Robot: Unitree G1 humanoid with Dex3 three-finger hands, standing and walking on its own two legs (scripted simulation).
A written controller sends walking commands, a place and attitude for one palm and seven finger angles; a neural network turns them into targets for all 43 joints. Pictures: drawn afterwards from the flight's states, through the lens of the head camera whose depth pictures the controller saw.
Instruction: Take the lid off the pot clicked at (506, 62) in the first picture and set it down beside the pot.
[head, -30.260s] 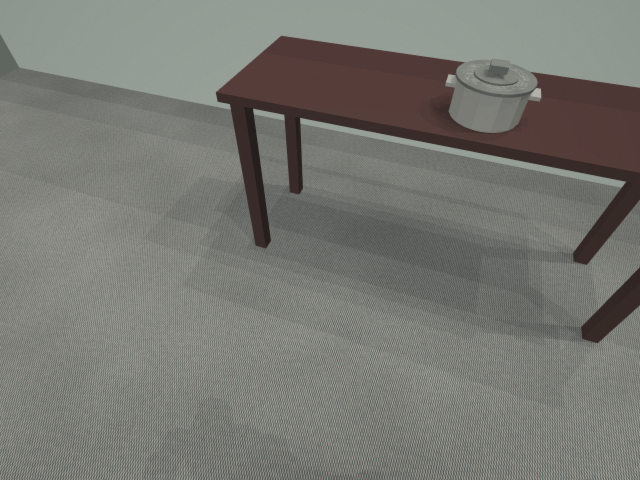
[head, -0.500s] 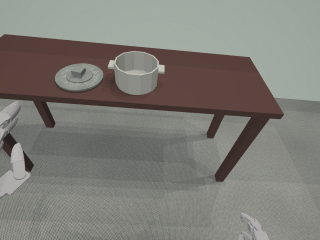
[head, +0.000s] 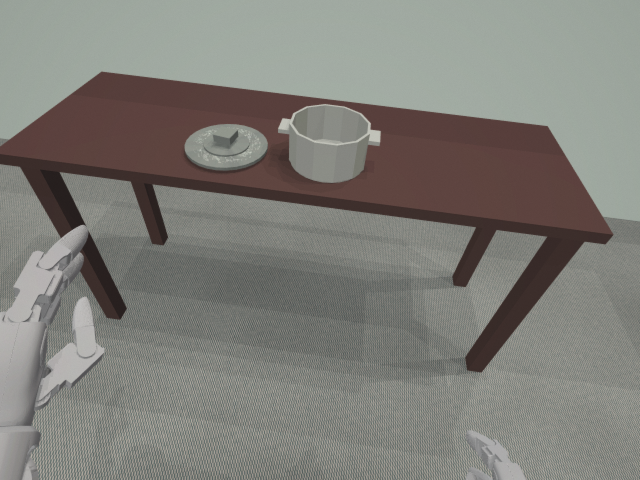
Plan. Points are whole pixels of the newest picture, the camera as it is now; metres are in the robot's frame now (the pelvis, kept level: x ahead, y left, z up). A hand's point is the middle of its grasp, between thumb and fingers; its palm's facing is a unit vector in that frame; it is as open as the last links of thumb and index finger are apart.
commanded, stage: stop stepping back and stand still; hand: left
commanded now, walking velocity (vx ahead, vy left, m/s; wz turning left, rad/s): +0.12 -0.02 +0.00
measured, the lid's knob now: (225, 135) +0.85 +0.29 -0.02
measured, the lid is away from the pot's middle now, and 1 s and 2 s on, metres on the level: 0.25 0.25 0.25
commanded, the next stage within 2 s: let the arm hang, fingers relaxed in 0.22 s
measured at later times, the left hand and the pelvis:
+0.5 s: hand out of the picture +0.01 +0.19 -0.19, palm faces -0.03 -0.98 -0.18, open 7.2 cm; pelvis +0.03 +0.00 +0.00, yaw -1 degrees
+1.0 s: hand (224, 469) +0.18 +0.15 -0.17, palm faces -0.02 -0.98 -0.19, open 7.4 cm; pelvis +0.09 -0.02 +0.00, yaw -2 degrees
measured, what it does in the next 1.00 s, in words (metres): steps on the spot: left foot, then right foot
